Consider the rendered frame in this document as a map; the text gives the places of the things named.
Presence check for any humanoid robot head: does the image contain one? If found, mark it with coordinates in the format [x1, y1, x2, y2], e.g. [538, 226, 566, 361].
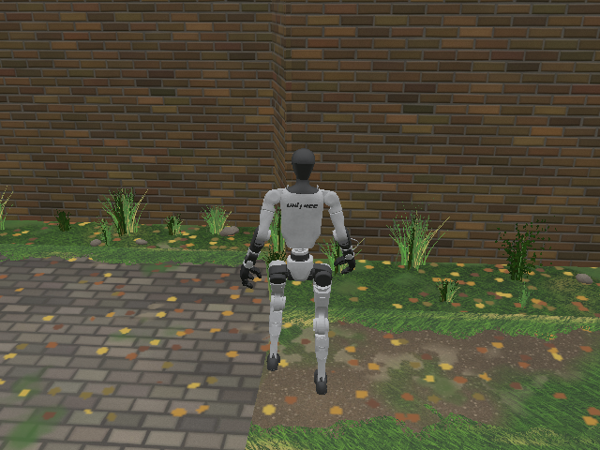
[286, 148, 319, 194]

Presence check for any left robot hand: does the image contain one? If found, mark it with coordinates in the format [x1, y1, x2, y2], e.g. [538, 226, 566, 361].
[240, 264, 262, 289]

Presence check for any left robot upper arm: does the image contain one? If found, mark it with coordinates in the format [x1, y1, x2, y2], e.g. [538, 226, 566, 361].
[256, 188, 283, 242]

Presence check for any robot left forearm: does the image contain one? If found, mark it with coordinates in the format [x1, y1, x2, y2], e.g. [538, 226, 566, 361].
[243, 226, 264, 269]

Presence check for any right robot upper arm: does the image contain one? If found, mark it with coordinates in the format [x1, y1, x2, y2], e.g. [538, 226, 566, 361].
[322, 189, 348, 242]

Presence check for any robot right forearm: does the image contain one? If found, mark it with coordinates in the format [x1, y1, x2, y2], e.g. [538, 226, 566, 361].
[338, 227, 354, 260]

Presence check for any right robot hand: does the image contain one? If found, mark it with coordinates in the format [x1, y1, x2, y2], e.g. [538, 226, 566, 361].
[334, 256, 356, 275]

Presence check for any left robot foot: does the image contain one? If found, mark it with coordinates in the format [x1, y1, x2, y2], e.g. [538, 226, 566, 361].
[266, 353, 280, 371]

